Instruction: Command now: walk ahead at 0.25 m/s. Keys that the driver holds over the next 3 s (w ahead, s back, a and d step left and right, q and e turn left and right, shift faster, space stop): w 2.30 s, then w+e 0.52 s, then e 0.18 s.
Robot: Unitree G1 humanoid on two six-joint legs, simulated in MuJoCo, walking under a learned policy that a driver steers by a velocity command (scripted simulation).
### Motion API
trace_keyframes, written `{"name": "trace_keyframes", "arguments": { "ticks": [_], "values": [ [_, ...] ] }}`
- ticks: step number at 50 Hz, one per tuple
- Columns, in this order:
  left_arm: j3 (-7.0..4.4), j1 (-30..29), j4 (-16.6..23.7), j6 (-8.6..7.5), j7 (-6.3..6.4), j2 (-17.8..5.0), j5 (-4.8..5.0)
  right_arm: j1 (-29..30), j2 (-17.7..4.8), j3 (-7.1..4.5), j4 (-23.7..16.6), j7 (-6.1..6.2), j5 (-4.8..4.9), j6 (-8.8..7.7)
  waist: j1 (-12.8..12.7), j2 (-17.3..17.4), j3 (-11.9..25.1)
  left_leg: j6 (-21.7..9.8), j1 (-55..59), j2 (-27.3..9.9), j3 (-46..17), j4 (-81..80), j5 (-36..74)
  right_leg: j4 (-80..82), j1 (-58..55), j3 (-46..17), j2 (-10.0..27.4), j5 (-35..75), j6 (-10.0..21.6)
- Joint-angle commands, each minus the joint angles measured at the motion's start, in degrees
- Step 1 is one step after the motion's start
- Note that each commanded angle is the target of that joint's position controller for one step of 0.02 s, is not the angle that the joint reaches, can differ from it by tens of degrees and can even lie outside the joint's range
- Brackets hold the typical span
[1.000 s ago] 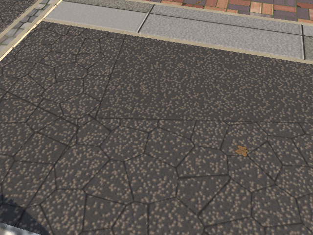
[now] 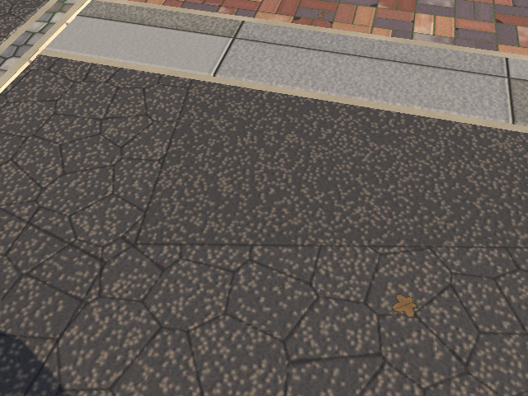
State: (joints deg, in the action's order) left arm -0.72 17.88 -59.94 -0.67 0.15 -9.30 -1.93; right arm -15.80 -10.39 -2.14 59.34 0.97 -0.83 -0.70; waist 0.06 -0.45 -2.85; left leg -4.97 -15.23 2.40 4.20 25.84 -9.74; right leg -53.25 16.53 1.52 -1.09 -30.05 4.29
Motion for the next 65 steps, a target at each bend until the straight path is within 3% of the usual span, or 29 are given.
{"name": "trace_keyframes", "arguments": {
  "ticks": [1, 5, 8, 9, 10, 11, 12, 15, 20, 28, 31, 33, 34, 35, 36, 37, 38, 39, 41, 44, 47, 52, 56, 59, 61, 62, 63, 64, 65],
  "values": [
    [-0.78, 5.5, 0.5, -0.75, -0.51, -1.7, -0.09, 0.4, -6.4, -1.34, -1.6, -0.02, 0.06, -0.82, -2.3, 5.4, -0.4, -6.8, -4.7, -13.6, -16.6, -20.1, -17.3, 4.2, -0.5, 0.8, 0.7, 3.4, -0.4],
    [-0.97, 5.0, 1.1, -0.77, -0.33, -1.8, 0.01, -0.8, -8.7, -2.16, -0.9, -0.09, 0.42, -0.60, -2.3, 7.6, -0.1, -7.0, -8.6, -13.7, -15.0, -19.2, -25.3, 15.0, -6.1, 3.5, -0.4, 5.5, -0.2],
    [-1.07, 13.1, -2.0, -1.03, -0.20, -1.4, 0.02, 2.4, -9.0, -2.71, -1.9, -0.17, 0.95, 0.16, -5.9, 4.4, -2.1, -5.0, -18.7, -11.6, -13.0, -12.7, -33.6, 25.7, -17.5, 5.4, -1.9, 8.9, 0.8],
    [-1.23, 16.9, -3.1, -1.44, 0.23, -2.4, -0.17, 5.2, -6.9, -2.25, -3.4, -0.30, 0.71, 0.10, -7.6, -1.4, -3.7, -3.4, -24.0, -8.7, -9.9, -3.5, -33.4, 32.7, -20.5, -0.6, 1.7, 2.1, 1.8],
    [-1.94, 20.2, -3.2, -2.11, 0.86, -6.7, -0.29, 6.9, -1.4, -0.80, -5.6, -0.79, 1.25, -0.31, -7.7, -14.7, -2.6, -0.1, -29.9, -1.7, -1.6, 14.7, -25.8, 45.5, -21.6, -22.9, 16.6, -14.9, 4.5],
    [-2.94, 16.6, -2.6, -2.08, 1.20, -10.2, -0.02, 8.4, -2.9, -1.03, -7.0, -1.19, -0.34, -0.47, -5.4, -14.3, -8.4, -0.1, -32.3, -1.0, -2.8, 23.1, -15.4, 52.5, -13.0, -34.8, 23.1, -22.8, 7.3],
    [-2.67, 10.9, -0.8, -2.27, 1.26, -8.8, 0.49, 7.5, -5.2, -1.47, -6.8, -1.96, -1.12, -0.82, -1.7, -8.0, -9.6, 0.1, -29.9, -3.6, -5.8, 26.0, -9.2, 53.3, -8.0, -33.3, 21.9, -20.9, 7.4],
    [-2.46, 8.6, 0.5, -4.01, 0.78, -7.1, 1.20, 4.1, -5.5, -1.92, -4.3, -3.28, -1.46, -1.45, 0.7, -3.6, -5.0, 2.0, -25.8, -4.3, -3.8, 28.5, -1.9, 52.1, -10.4, -20.6, 15.5, -2.7, 5.2],
    [-1.86, 16.1, -2.0, -5.28, 0.68, -4.7, 0.99, 10.7, -3.4, -1.49, -6.3, -3.13, -1.19, -1.10, -1.6, -4.3, -4.2, 3.6, -30.9, -5.5, -2.0, 28.3, 3.6, 50.0, -16.6, -13.4, 13.2, 11.9, 5.8],
    [-1.63, 19.5, -3.1, -5.80, 1.02, -5.5, 0.37, 23.6, -2.8, -0.30, -11.8, -3.24, -0.49, -1.95, -5.0, -6.6, -5.5, 2.7, -26.4, -4.4, 1.8, 12.8, 4.4, 45.3, -21.0, -7.4, 13.2, 36.5, 7.1],
    [-1.97, 17.8, -3.4, -5.63, 1.22, -6.8, 0.28, 22.0, -3.7, -0.40, -12.4, -2.86, -0.40, -2.45, -3.0, -7.2, -4.9, -0.2, -18.7, -2.8, 3.0, 7.6, 0.5, 40.7, -21.8, -5.4, 14.2, 48.5, 6.1],
    [-2.36, 15.6, -3.5, -5.48, 1.20, -8.4, 0.63, 10.6, -5.5, -1.54, -9.1, -1.94, -0.14, -3.14, 2.2, -6.2, 0.9, -2.5, -2.9, 1.1, 4.3, 3.7, 0.5, 28.1, -20.5, -3.1, 13.2, 65.9, 4.4],
    [-2.38, 14.5, -3.2, -5.40, 1.09, -8.6, 0.93, 0.3, -7.3, -2.52, -5.7, -1.29, -0.42, -3.72, 6.4, -4.5, 6.6, -4.0, 10.7, 0.7, 3.4, 2.0, 2.7, 16.8, -15.3, -1.1, 11.1, 63.5, 3.2],
    [-1.84, 14.3, -1.6, -5.33, 0.87, -6.8, 1.21, -10.0, -11.6, -3.77, -3.9, -0.72, -1.97, -4.23, 9.7, 0.4, 13.8, -6.4, 25.6, -12.1, -10.7, 1.1, -7.7, 0.0, -3.1, 0.4, 8.4, 42.7, 2.4],
    [-1.01, 20.4, -0.8, -5.26, 0.21, -0.5, 3.00, -12.4, -16.3, -4.66, -3.5, -1.09, -2.46, -3.90, 6.2, 14.2, 20.1, -13.7, 37.0, -27.7, -40.5, -7.4, -12.6, -20.3, 15.4, 1.1, -2.3, 0.7, 0.3],
    [-2.43, 15.7, -0.8, -5.11, 0.23, -5.9, 1.72, -8.0, -13.7, -4.32, -3.7, -1.53, -0.53, -3.33, 5.3, 6.2, 15.5, -12.5, 31.0, -24.9, -42.5, -11.7, -15.4, -24.5, 20.0, -5.6, 0.4, 4.3, 1.5],
    [-2.70, 10.1, 1.1, -5.22, 0.01, -6.1, 1.38, -1.7, -10.2, -3.24, -4.7, -1.67, -0.06, -3.58, 2.9, 4.1, 7.0, -10.6, 22.3, -23.0, -32.4, -12.2, -11.8, -23.0, 21.2, -4.7, 3.3, 10.7, 1.8],
    [-2.59, 7.3, 1.6, -5.44, -0.11, -5.2, 1.11, 1.2, -6.9, -2.38, -4.9, -1.95, -0.12, -4.18, 1.6, 1.5, 3.4, -9.3, 14.9, -20.3, -25.9, -13.8, -3.1, -20.0, 18.8, -4.3, 5.0, 14.4, 1.7],
    [-2.63, 7.5, 1.5, -4.10, -0.71, -3.5, -0.15, 0.9, -3.0, -1.06, -3.5, -1.51, -0.07, -4.92, -1.4, 2.9, 1.6, -7.0, 7.9, -15.8, -17.1, -15.4, 5.2, -15.8, 13.9, -3.8, 6.6, 15.7, 0.9],
    [-2.76, 5.5, 2.5, -2.51, -1.49, -2.5, -0.37, -4.1, -3.9, -0.72, -1.3, -0.93, 0.23, -5.90, -2.6, 3.5, 0.4, -6.7, 7.0, -14.0, -12.0, -16.3, 14.9, -12.2, 14.9, -2.0, 6.6, 16.7, -0.3],
    [-2.69, -2.7, 5.3, -1.80, -1.89, -3.2, -0.36, -8.1, -4.9, -0.50, -0.2, -0.76, 0.29, -5.85, -1.5, 3.7, -1.9, -6.2, 8.2, -12.9, -9.2, -17.7, 18.5, -6.7, 20.8, 0.0, 7.2, 22.4, -1.5],
    [-1.63, -15.6, 9.4, -2.00, -2.18, -2.6, 0.76, -13.3, -4.7, 0.28, 0.9, -0.53, 0.26, -5.81, 1.3, 3.8, -3.8, -4.3, 10.9, -11.3, -6.0, -17.8, 26.3, 9.8, 20.0, 3.1, 5.1, 30.5, -2.1],
    [-1.36, -21.4, 11.2, -2.31, -1.96, -3.4, 0.99, -17.3, -5.3, 0.32, 2.5, 0.10, -0.24, -5.53, 2.9, 4.2, -4.4, -4.7, 19.0, -13.3, -6.0, -16.1, 31.2, 17.0, 20.0, 4.3, 3.3, 29.6, -0.4],
    [-1.84, -19.3, 11.2, -3.00, -1.49, -4.5, 0.96, -15.8, -6.4, 0.05, 2.7, 0.58, -0.75, -5.34, 0.6, 4.6, -2.9, -4.8, 22.9, -14.6, -4.8, -9.8, 45.1, 20.4, 14.3, 5.1, 0.8, 23.3, 2.3],
    [-2.98, -8.3, 7.7, -3.62, -0.60, -6.3, 0.90, -14.2, -7.6, -0.30, 2.7, 0.58, -0.87, -5.10, -4.0, 4.8, 2.7, -4.1, 22.6, -13.9, -3.9, 3.1, 54.5, 23.8, 1.6, 5.9, -2.5, 20.5, 4.7],
    [-3.91, 1.4, 4.7, -4.16, -0.06, -8.1, 0.14, -12.9, -7.5, -0.26, 2.2, 0.42, -0.37, -5.02, -8.2, 3.8, 7.2, -3.2, 15.7, -12.3, -2.7, 14.6, 47.1, 26.7, -11.7, 3.5, -0.4, 23.1, 6.5],
    [-5.40, 11.2, 3.0, -4.38, 0.53, -13.5, -1.26, -12.7, -5.5, 0.30, 0.0, 0.17, 0.18, -5.18, -10.7, -2.3, 14.7, -2.4, 3.6, -8.5, -0.2, 33.0, 23.7, 27.1, -25.7, -12.2, 13.6, 18.9, 9.8],
    [-5.97, 10.2, 3.2, -3.81, -0.06, -15.9, -1.10, -19.9, -0.8, 0.66, 0.1, -0.57, 2.09, -4.91, -6.0, -12.7, 19.0, -0.5, -16.4, 2.7, -1.1, 52.4, -21.9, 34.6, -36.5, -40.0, 26.8, 17.6, 18.9],
    [-5.44, 4.7, 3.7, -3.35, -0.60, -12.6, 1.18, -13.6, -6.0, -0.66, -0.4, -0.31, 0.52, -4.54, -5.0, -2.3, 12.2, -1.5, -21.3, -1.4, -7.3, 53.5, -16.7, 37.8, -29.7, -36.7, 23.0, 11.3, 16.3]
  ]
}}
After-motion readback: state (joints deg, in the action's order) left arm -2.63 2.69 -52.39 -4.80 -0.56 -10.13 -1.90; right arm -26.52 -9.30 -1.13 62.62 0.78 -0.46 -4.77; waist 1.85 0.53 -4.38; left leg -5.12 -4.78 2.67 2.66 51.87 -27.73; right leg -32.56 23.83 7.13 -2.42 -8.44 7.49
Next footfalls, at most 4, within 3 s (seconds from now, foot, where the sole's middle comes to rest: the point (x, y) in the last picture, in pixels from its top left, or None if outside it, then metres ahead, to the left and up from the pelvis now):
0.18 right None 0.06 -0.11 -0.77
0.68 left None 0.38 0.09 -0.77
1.24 right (291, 322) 0.70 -0.05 -0.77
1.80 left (229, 234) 1.00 0.14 -0.77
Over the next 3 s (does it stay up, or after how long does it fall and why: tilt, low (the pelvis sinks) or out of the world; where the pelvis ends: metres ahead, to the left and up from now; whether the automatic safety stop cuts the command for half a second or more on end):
stays up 1.46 0.05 -0.01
